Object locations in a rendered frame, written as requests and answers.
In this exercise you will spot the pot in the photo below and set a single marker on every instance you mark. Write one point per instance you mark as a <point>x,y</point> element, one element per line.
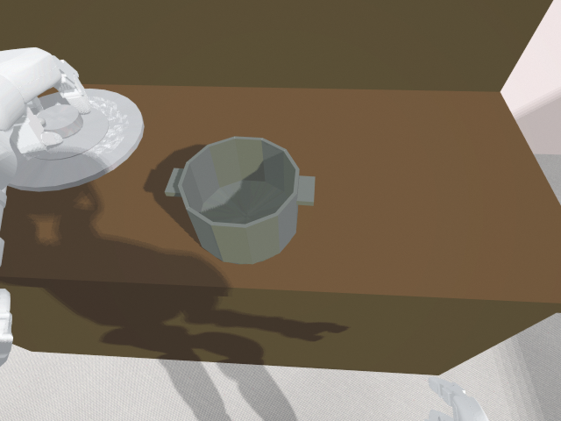
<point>242,196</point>

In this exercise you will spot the left robot hand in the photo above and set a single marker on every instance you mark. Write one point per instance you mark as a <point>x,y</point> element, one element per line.
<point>33,71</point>

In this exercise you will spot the right robot hand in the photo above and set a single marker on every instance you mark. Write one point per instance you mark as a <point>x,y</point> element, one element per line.
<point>464,408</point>

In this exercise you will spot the table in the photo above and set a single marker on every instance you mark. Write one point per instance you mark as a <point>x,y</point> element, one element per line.
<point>434,234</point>

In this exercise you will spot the knob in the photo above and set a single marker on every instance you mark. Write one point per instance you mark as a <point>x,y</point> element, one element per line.
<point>63,119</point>

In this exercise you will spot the robot left forearm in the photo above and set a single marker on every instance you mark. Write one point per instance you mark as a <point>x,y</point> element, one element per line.
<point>12,108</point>

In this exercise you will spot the lid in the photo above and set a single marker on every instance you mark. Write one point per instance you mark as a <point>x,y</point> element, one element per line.
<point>110,133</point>

